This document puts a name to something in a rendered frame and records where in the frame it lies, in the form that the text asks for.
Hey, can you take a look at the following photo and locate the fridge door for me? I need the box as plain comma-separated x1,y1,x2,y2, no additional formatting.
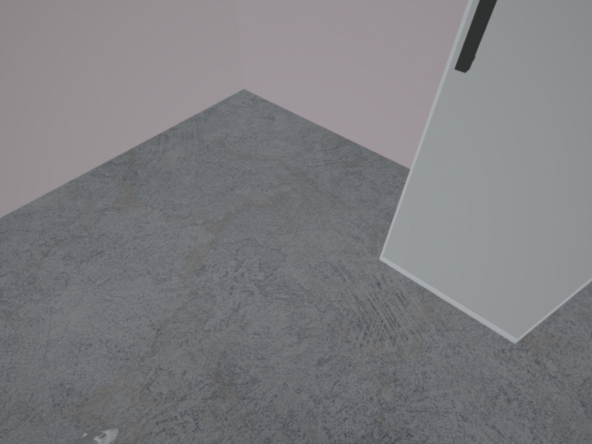
383,0,592,339

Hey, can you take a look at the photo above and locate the handle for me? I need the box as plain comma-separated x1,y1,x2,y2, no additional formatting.
455,0,497,73

